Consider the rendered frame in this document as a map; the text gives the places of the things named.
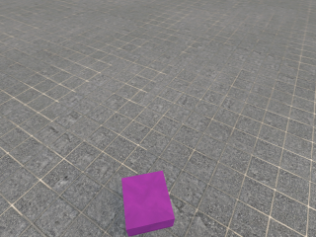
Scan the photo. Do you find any carton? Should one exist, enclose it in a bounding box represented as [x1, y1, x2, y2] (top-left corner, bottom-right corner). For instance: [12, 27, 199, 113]
[121, 170, 175, 237]

